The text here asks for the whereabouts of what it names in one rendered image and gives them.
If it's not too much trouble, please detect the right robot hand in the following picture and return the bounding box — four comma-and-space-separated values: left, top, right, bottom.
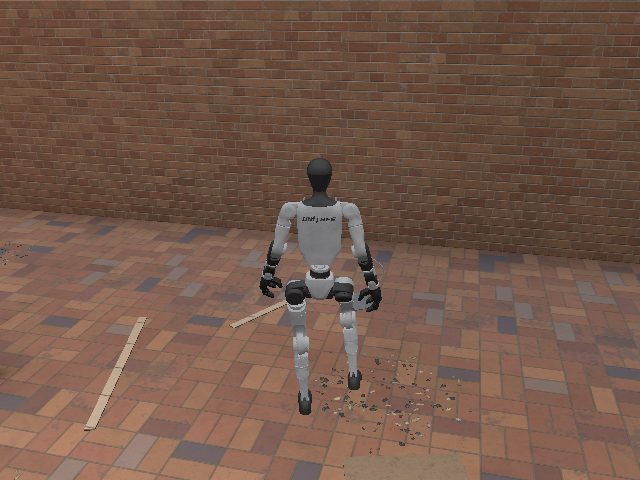
358, 287, 382, 312

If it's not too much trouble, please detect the right robot thigh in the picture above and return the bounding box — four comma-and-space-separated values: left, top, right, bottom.
333, 277, 355, 329

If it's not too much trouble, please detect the right robot upper arm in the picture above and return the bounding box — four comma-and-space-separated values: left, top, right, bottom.
340, 202, 367, 258

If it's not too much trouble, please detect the right robot forearm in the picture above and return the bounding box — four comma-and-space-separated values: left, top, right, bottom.
358, 243, 379, 290

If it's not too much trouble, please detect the left robot upper arm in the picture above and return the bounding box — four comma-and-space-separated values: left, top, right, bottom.
271, 202, 299, 256

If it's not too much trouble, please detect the right robot foot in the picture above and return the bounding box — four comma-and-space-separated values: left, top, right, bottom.
348, 370, 362, 390

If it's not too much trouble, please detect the left robot forearm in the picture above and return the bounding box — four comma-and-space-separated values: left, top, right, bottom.
262, 240, 281, 280

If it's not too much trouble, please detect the left robot hand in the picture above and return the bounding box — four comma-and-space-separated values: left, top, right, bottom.
259, 277, 283, 298

